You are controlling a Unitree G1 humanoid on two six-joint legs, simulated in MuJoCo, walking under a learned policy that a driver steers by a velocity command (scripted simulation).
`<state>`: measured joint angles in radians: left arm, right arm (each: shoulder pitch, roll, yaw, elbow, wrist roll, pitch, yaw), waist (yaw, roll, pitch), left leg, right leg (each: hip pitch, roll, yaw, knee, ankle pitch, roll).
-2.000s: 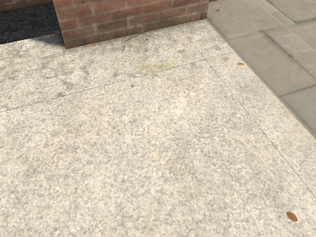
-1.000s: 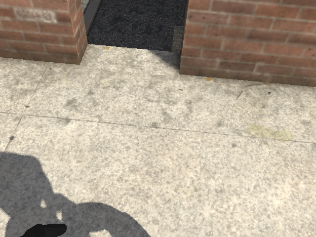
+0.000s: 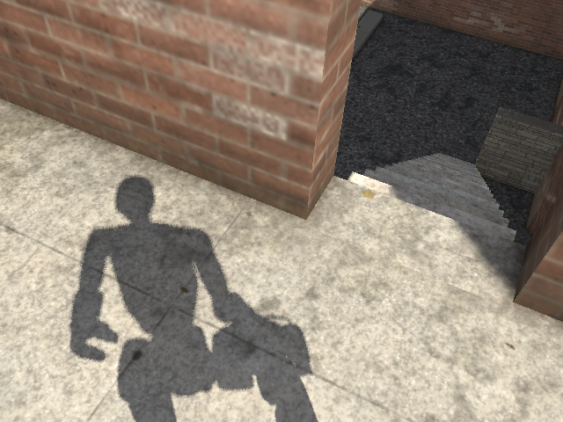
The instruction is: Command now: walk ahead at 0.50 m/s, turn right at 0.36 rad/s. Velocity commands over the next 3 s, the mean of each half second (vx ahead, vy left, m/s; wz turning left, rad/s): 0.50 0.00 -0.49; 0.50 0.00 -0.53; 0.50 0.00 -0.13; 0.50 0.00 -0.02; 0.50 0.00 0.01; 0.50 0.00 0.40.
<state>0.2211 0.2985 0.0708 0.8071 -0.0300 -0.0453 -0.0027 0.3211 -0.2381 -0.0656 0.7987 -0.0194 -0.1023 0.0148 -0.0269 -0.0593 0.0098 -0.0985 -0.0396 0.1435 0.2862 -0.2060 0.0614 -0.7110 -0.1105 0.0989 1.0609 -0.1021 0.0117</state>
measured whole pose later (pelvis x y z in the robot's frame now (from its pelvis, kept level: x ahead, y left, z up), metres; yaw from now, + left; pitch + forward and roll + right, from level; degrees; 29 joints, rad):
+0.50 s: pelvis +0.27 -0.08 +0.00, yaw -17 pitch +2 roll +0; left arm 0.31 0.27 0.07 0.70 -0.01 -0.05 -0.02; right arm 0.13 -0.30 -0.06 0.72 -0.02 -0.10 -0.01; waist 0.03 0.02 0.04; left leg -0.61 0.10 -0.09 1.08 -0.29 -0.04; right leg -0.26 0.11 0.05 0.39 -0.16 -0.11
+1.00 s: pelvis +0.55 -0.12 +0.00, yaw -34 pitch +3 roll +1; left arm 0.25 0.26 0.02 0.73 0.08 -0.08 -0.07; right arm 0.35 -0.21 0.00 0.79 -0.05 -0.11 0.00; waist -0.06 -0.03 -0.03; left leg -0.20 -0.03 0.05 0.34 -0.18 0.05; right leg -0.65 -0.03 0.07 1.15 -0.23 0.01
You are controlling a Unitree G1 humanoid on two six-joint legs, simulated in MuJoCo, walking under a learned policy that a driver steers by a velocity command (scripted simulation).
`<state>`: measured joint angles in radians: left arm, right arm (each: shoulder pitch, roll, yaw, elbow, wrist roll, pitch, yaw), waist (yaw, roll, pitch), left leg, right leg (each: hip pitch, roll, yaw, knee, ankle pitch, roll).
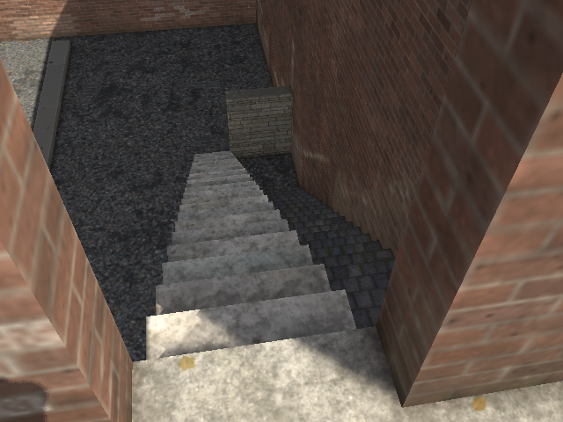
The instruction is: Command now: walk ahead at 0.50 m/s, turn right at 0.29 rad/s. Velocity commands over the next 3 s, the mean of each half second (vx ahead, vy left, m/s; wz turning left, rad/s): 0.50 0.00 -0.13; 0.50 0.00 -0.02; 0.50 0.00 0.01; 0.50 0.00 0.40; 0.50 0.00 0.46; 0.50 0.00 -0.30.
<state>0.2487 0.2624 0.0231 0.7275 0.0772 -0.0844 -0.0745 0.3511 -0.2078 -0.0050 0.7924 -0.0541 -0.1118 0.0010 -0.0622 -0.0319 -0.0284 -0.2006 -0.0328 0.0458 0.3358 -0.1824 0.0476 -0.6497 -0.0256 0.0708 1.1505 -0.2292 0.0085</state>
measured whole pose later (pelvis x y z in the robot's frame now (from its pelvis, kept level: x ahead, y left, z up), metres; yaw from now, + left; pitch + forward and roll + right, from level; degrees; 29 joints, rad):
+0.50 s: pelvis +0.26 -0.06 +0.00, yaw -3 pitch +4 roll +0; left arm 0.37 0.26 0.05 0.82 0.04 -0.09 -0.01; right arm 0.20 -0.24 -0.01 0.86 -0.07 -0.10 0.03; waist 0.01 0.01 -0.05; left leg -0.58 0.08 -0.01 0.96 -0.31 0.01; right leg -0.23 0.04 -0.06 0.31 -0.14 -0.07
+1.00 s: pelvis +0.46 +0.00 +0.00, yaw -1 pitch +0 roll +1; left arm 0.33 0.23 0.05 0.83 -0.07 0.02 0.04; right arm 0.39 -0.19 -0.06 0.92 0.01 0.02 0.02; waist -0.03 -0.04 0.03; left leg -0.14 -0.10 0.11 0.33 -0.19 0.11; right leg -0.48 -0.08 0.02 0.79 -0.19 -0.01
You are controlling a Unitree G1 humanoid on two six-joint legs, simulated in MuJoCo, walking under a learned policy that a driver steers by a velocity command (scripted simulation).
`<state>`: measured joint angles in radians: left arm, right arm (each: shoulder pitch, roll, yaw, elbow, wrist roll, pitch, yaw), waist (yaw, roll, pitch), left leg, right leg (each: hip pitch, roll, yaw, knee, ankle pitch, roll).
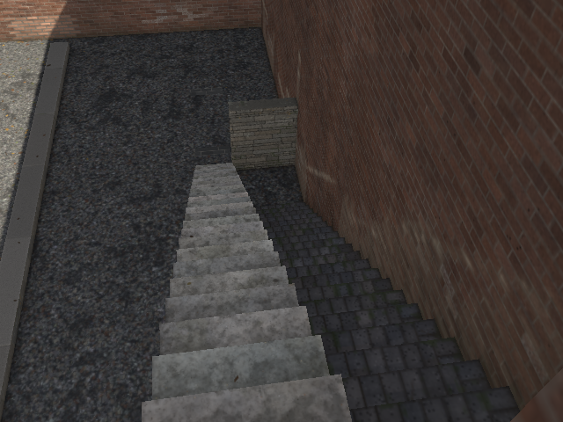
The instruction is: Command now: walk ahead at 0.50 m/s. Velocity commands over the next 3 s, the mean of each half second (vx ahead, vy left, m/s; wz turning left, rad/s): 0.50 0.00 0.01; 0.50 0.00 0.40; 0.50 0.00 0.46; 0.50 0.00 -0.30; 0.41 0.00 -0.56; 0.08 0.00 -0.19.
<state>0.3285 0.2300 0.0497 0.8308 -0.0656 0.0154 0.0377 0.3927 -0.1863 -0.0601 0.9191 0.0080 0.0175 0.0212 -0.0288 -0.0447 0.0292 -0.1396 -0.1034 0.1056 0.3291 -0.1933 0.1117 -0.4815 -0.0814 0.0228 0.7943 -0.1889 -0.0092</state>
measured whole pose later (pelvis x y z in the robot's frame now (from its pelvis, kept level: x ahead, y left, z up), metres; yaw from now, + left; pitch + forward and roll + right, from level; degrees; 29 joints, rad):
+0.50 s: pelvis +0.23 -0.03 -0.04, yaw -1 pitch +0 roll +0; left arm 0.46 0.25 0.06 1.06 0.07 -0.06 0.00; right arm 0.39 -0.14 -0.04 1.08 -0.09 -0.01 0.02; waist 0.02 0.02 0.03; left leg -0.61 -0.01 -0.10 1.20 -0.09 0.08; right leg -0.25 -0.03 -0.11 0.79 -0.53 -0.04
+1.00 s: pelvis +0.47 -0.01 -0.28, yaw +14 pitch -2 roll +1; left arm 0.30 0.30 0.08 1.02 -0.07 -0.06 0.00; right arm 0.39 -0.16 -0.06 0.88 0.10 0.00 -0.01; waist 0.00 -0.02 -0.08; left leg -0.24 -0.15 -0.09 1.08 -0.79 0.09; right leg -0.58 -0.02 0.01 0.88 0.11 -0.06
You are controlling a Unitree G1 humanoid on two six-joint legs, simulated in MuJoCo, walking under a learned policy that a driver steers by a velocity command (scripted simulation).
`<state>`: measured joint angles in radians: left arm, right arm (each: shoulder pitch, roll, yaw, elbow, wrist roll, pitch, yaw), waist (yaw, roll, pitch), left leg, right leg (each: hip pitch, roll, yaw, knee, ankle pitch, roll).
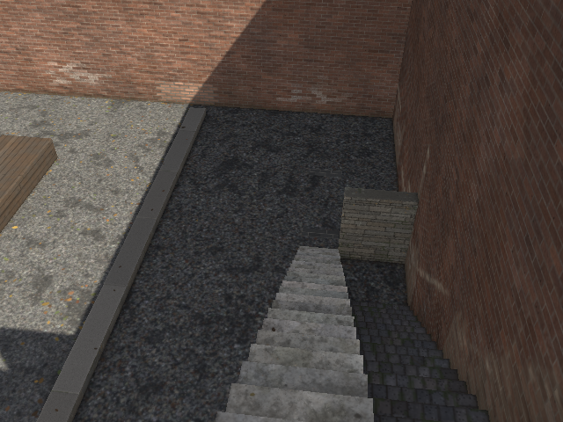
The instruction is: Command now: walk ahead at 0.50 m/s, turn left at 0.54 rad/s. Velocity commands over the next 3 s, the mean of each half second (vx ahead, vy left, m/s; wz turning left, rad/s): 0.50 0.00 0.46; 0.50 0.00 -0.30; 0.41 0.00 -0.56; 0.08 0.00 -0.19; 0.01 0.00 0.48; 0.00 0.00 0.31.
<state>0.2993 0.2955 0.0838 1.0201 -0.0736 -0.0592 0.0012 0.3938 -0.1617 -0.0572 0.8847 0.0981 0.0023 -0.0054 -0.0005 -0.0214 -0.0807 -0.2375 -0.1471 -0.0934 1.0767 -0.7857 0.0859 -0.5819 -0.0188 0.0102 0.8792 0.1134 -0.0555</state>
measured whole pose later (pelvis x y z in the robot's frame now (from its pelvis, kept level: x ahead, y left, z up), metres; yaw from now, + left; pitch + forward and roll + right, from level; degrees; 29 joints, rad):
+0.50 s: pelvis +0.15 -0.01 -0.11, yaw +14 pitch -3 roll +0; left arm 0.48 0.16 0.00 1.13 -0.05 -0.08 -0.03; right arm 0.30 -0.26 -0.07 0.79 0.08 0.19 -0.01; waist 0.07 -0.01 -0.06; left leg -0.64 -0.04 -0.11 1.10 -0.17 0.03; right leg -0.06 -0.05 -0.16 0.48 -0.36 -0.01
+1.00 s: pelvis +0.31 +0.07 -0.20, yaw +3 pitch +0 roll +1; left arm 0.13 0.33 0.12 0.89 -0.09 0.13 -0.03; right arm 0.43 -0.15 0.07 0.93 0.02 -0.04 0.01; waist -0.09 0.02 0.00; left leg -0.31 0.04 0.19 1.11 -0.80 0.04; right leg -0.48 0.05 0.05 0.64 0.32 -0.11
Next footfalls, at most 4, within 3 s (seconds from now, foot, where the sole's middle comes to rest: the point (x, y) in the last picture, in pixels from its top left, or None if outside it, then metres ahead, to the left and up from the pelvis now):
0.10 right None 0.16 -0.13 -0.88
0.62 left None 0.24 0.15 -0.88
1.10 right None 0.44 -0.01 -1.08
1.56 left None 0.68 0.15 -1.27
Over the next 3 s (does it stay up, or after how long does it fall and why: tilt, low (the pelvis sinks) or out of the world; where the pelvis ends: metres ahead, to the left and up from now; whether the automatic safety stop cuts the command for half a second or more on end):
stays up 0.64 -0.02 -0.50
